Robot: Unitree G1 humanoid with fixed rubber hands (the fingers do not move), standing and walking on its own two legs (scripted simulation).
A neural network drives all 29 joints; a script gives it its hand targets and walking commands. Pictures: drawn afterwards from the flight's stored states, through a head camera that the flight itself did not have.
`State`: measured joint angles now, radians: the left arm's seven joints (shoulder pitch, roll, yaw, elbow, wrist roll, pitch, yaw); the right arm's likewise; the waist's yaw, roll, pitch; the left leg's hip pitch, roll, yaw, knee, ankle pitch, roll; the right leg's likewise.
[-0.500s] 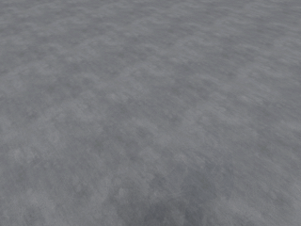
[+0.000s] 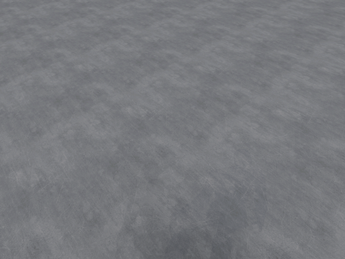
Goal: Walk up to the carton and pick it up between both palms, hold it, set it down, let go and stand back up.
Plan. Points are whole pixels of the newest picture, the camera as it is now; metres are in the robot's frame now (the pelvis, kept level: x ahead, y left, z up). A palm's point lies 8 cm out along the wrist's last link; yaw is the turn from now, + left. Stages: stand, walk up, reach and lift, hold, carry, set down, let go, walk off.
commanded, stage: stand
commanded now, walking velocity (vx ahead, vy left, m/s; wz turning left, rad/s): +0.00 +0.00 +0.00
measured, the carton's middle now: out of the picture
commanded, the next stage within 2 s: none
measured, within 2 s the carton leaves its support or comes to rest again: neither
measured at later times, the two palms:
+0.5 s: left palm out of the picture +0.01 +0.24 -0.14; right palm out of the picture +0.00 -0.23 -0.14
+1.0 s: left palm out of the picture +0.00 +0.24 -0.14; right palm out of the picture -0.01 -0.22 -0.14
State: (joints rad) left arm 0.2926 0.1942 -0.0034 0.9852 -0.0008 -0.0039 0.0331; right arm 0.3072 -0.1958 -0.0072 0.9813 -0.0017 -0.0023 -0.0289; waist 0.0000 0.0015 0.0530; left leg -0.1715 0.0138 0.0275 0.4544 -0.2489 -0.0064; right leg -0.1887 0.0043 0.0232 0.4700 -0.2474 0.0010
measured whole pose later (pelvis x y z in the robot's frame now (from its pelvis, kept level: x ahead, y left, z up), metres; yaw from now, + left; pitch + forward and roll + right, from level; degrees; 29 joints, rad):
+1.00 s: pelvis +0.00 +0.01 +0.00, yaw +0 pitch -2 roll +0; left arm 0.31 0.17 -0.01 1.07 0.00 -0.01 0.04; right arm 0.33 -0.17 0.00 1.04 0.00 0.00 -0.04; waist 0.00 0.00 0.05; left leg -0.16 0.00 0.03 0.44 -0.24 0.01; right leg -0.18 -0.01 0.03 0.45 -0.24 0.01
